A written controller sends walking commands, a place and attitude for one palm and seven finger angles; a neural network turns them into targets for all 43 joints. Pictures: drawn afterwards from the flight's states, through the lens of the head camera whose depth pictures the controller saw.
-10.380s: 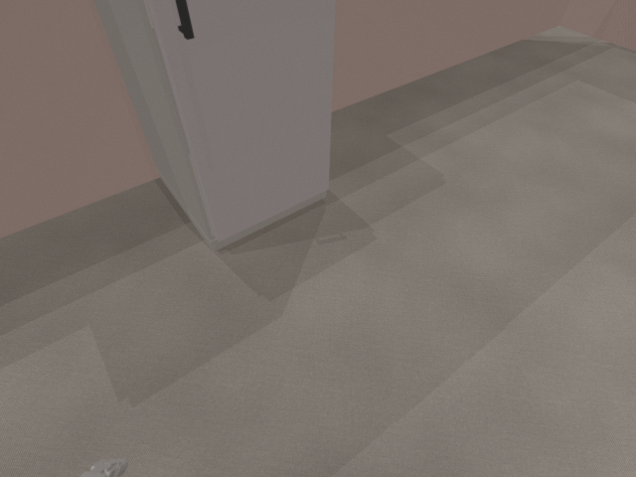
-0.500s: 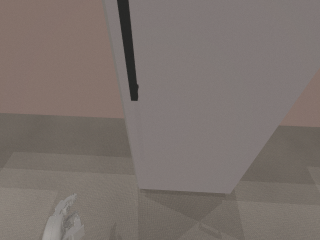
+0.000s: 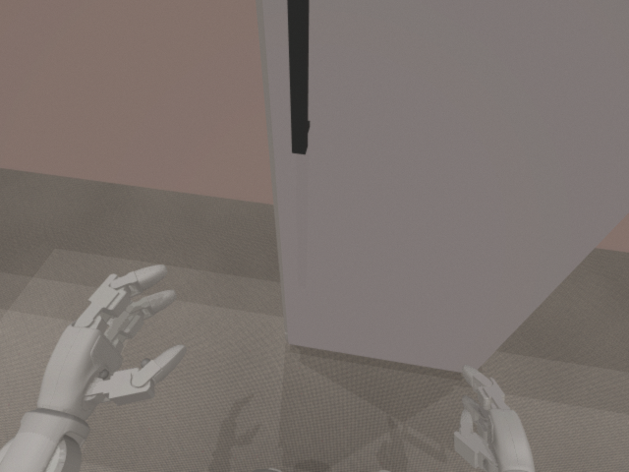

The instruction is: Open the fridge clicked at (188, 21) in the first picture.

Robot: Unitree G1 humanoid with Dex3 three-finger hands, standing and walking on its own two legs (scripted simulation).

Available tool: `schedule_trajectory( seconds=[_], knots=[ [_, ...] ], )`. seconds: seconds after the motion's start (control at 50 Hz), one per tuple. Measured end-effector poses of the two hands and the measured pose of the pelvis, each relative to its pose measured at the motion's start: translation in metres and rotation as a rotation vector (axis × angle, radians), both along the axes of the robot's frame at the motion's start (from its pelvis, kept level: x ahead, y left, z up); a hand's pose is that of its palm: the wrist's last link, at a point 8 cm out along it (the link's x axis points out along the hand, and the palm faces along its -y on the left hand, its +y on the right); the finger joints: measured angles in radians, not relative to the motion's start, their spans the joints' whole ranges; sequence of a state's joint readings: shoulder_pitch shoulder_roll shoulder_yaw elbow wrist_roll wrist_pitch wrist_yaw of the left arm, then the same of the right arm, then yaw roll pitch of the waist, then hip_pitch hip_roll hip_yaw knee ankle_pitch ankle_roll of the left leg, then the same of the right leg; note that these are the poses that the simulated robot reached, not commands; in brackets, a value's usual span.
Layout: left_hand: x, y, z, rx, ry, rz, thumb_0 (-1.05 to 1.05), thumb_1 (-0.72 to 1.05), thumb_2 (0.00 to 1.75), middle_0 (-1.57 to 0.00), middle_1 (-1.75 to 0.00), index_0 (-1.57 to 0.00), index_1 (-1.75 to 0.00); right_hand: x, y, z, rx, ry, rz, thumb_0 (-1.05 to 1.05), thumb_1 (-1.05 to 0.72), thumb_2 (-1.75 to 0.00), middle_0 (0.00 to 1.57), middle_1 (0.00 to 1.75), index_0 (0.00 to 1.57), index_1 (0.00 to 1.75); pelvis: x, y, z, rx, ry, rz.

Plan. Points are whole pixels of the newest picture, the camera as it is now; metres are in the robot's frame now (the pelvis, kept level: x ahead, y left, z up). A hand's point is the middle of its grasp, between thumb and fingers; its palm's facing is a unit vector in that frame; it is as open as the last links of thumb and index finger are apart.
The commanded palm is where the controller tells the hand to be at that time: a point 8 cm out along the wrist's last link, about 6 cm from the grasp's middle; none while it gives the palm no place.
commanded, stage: raise the hand to about handle height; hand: left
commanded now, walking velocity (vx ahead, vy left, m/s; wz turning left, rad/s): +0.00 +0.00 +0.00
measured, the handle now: (302, 28) +0.52 +0.08 +0.30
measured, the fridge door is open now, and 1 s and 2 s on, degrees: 0 0 0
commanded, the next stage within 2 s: move the hooked fingers beside the handle in 1.48 s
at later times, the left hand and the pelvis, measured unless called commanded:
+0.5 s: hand (81, 273) +0.25 +0.26 +0.17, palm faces +0.02 -1.00 -0.09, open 12.7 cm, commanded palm +0.22 +0.30 +0.18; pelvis +0.01 +0.02 +0.03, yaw -1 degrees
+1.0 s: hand (17, 167) +0.29 +0.29 +0.26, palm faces +0.04 -0.99 -0.11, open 14.0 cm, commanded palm +0.26 +0.33 +0.27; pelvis +0.01 +0.01 +0.05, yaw -1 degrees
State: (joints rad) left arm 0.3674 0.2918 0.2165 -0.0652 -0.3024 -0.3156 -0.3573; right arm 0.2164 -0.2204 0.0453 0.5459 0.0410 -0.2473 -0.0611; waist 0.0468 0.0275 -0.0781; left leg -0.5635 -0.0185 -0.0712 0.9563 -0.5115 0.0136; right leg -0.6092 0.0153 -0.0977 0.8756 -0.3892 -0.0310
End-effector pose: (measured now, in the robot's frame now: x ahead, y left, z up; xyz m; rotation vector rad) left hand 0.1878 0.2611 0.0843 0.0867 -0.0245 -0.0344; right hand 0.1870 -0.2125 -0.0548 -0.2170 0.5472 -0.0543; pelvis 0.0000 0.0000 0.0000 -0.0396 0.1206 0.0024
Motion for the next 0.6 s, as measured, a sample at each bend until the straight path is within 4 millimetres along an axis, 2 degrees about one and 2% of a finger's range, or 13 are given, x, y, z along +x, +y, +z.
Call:
schedule_trajectory(
  seconds=[0.12, 0.24, 0.4, 0.6],
  knots=[
    [0.022, 0.015, 0.022, -0.007, 0.052, 0.001, 0.01, 0.24, 0.61, -0.25, -0.72, -0.25, -0.73, -0.029, 0.004, -0.002, 0.047, 0.045, -0.071, 0.02, -0.90, -0.90, 0.21, 0.30, 0.20, 0.30, 0.007, 0.005, 0.013, 0.010, -0.015, -0.022],
    [0.026, 0.028, 0.045, -0.007, 0.000, 0.027, 0.01, 0.10, 0.55, -0.26, -0.81, -0.26, -0.82, -0.038, -0.008, 0.005, 0.011, 0.044, -0.089, 0.02, -0.90, -0.90, 0.21, 0.30, 0.20, 0.30, 0.011, 0.010, 0.020, 0.013, -0.037, -0.028],
    [0.034, 0.039, 0.066, 0.000, -0.024, 0.032, 0.00, -0.09, 0.47, -0.27, -0.93, -0.27, -0.94, -0.020, -0.014, 0.027, -0.038, -0.028, -0.084, 0.02, -0.91, -0.90, 0.20, 0.30, 0.20, 0.30, 0.013, 0.015, 0.029, 0.012, -0.084, -0.020],
    [0.051, 0.058, 0.112, 0.012, -0.082, 0.045, 0.00, -0.32, 0.37, -0.29, -1.08, -0.29, -1.09, 0.011, 0.009, 0.048, 0.006, -0.122, -0.026, 0.02, -0.91, -0.90, 0.20, 0.30, 0.20, 0.30, 0.016, 0.016, 0.038, 0.013, -0.134, -0.017]
  ],
)
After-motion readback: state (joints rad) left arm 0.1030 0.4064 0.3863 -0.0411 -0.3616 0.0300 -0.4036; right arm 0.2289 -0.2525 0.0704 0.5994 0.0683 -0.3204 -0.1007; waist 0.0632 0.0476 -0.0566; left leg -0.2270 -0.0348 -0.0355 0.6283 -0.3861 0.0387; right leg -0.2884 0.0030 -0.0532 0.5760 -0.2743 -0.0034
